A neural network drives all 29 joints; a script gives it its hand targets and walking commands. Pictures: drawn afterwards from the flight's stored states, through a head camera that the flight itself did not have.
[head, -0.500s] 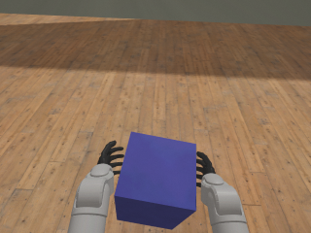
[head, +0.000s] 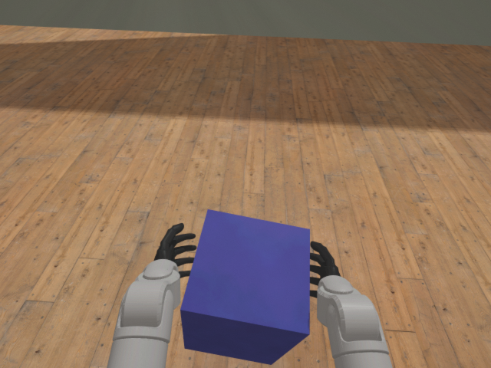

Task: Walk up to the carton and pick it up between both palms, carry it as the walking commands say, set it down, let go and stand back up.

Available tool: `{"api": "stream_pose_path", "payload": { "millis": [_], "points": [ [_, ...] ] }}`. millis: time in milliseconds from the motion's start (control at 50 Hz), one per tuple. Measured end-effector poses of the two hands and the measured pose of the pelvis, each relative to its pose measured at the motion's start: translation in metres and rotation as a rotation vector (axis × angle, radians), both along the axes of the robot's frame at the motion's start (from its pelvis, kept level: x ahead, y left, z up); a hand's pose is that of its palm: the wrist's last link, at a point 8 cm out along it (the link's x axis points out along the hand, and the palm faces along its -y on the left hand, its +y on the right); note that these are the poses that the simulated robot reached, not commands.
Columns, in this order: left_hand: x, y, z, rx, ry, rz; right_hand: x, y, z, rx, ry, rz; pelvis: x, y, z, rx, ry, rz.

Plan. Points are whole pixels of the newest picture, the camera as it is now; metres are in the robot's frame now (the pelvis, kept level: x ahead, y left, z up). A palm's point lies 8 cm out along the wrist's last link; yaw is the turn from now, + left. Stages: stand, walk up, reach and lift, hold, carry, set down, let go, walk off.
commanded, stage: carry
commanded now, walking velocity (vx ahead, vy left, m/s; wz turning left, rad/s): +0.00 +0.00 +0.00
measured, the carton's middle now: (242, 293) +0.29 +0.01 -0.03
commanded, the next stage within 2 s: none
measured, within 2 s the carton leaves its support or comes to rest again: neither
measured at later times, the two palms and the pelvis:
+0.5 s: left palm (168, 267) +0.29 +0.13 +0.05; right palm (331, 284) +0.27 -0.14 +0.03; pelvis +0.00 +0.00 +0.00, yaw +0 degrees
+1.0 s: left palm (167, 271) +0.28 +0.13 +0.06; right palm (332, 286) +0.27 -0.14 +0.04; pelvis +0.00 -0.01 +0.00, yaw +0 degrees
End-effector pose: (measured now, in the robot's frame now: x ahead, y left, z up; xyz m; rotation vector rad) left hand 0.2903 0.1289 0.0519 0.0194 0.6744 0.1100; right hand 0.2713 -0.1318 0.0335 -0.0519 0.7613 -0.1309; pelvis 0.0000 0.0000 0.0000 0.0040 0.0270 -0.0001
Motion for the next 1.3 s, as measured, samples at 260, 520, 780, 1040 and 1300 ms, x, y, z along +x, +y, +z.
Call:
{"api": "stream_pose_path", "payload": {
  "millis": [260,520,780,1040,1300],
  "points": [
    [0.0,-0.001,-0.003,0.005,0.008,0.0,0.002,-0.001,-0.001,0.004,0.003,-0.004,0.002,-0.001,0.0,0.001,0.001,0.0],
    [0.001,-0.003,0.002,0.004,-0.01,-0.003,0.001,-0.004,0.003,0.01,-0.019,-0.012,0.001,-0.002,0.0,0.003,-0.006,-0.002],
    [-0.005,-0.004,0.005,0.005,-0.001,0.005,-0.003,-0.005,0.006,0.004,-0.009,0.002,-0.001,-0.006,0.0,0.003,-0.01,0.003],
    [-0.007,-0.004,0.004,0.002,0.017,0.02,-0.002,-0.004,0.005,-0.003,0.008,0.019,-0.004,-0.009,0.001,0.003,-0.001,0.009],
    [-0.004,-0.007,0.011,0.017,0.01,0.007,-0.001,-0.007,0.008,0.009,0.001,0.009,0.0,-0.009,0.0,0.004,0.006,0.009]
  ]
}}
